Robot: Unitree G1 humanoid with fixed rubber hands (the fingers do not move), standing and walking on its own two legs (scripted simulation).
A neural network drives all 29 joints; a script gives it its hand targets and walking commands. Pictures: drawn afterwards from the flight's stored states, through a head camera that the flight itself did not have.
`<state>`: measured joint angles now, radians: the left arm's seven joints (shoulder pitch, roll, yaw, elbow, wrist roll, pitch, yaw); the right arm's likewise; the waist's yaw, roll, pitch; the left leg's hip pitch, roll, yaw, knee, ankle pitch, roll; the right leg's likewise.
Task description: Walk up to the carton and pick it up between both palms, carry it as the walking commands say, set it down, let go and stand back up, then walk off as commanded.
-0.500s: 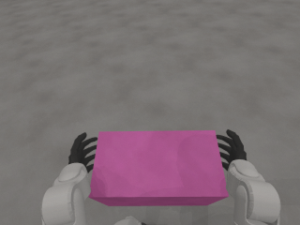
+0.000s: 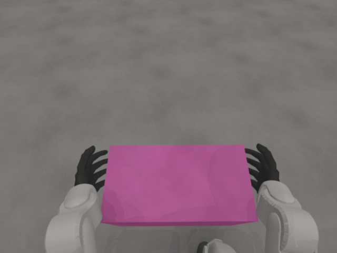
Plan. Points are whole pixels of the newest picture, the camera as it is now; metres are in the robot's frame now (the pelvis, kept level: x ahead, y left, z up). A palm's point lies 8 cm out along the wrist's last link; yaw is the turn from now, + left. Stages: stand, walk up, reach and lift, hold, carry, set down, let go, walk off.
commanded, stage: carry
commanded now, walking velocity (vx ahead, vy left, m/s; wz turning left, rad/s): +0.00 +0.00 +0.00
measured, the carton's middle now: (176, 189) +0.25 +0.01 +0.02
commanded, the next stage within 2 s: none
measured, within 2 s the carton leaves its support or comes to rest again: neither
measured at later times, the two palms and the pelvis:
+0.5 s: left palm (128, 106) +0.43 +0.13 +0.10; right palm (263, 107) +0.45 -0.22 +0.09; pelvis +0.21 -0.05 +0.00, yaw +4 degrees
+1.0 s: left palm (119, 94) +0.50 +0.17 +0.08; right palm (243, 95) +0.51 -0.18 +0.08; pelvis +0.27 -0.01 -0.01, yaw +3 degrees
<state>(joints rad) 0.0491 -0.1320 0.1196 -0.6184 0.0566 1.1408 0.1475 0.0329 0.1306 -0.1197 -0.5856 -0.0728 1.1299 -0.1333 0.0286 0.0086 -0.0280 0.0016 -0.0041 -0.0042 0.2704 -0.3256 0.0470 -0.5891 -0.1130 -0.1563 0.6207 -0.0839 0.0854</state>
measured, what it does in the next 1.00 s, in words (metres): walks ahead: right foot, then left foot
